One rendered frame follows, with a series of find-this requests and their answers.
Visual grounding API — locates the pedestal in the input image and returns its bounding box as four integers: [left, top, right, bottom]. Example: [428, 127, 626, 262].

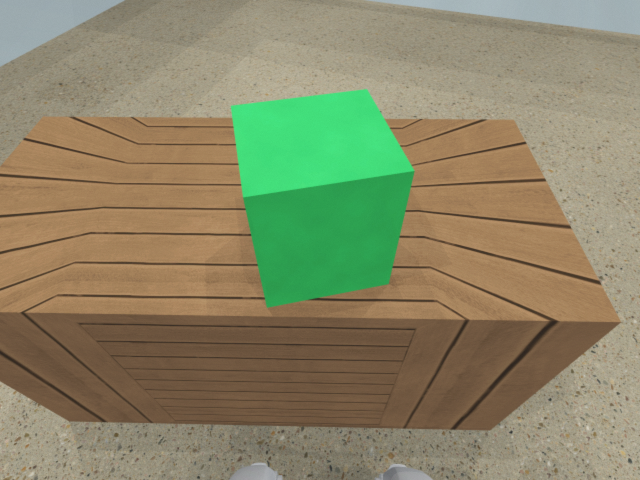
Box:
[0, 117, 621, 430]

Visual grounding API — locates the carton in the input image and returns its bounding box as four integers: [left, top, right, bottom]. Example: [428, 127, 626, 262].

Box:
[231, 89, 415, 308]

